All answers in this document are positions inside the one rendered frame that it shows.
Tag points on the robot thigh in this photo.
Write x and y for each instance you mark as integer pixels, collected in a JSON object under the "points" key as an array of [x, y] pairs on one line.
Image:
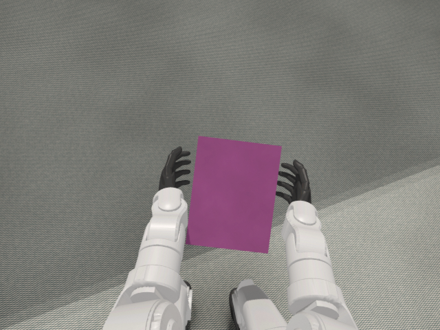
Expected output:
{"points": [[184, 304], [253, 308]]}

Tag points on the carton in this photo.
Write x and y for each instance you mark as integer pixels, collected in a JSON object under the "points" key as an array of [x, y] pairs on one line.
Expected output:
{"points": [[233, 194]]}

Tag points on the robot right hand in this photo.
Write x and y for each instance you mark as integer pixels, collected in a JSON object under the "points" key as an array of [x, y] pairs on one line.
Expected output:
{"points": [[301, 190]]}

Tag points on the robot left upper arm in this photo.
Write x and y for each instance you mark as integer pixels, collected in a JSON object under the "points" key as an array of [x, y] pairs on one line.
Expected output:
{"points": [[157, 314]]}

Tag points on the robot right upper arm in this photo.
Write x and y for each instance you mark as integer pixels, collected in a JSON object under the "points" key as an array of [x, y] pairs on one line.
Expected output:
{"points": [[310, 320]]}

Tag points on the robot left forearm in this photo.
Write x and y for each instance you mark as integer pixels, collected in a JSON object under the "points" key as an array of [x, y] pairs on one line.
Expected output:
{"points": [[156, 273]]}

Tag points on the robot right thigh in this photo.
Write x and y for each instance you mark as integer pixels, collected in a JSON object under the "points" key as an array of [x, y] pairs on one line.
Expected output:
{"points": [[253, 308]]}

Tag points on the robot right forearm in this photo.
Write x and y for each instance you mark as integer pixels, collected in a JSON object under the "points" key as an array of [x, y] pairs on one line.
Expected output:
{"points": [[312, 286]]}

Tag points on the robot left hand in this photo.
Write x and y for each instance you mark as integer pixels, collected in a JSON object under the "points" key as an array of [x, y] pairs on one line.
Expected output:
{"points": [[168, 176]]}

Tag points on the robot left thigh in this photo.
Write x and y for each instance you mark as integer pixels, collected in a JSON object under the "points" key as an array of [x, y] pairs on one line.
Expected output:
{"points": [[184, 304]]}

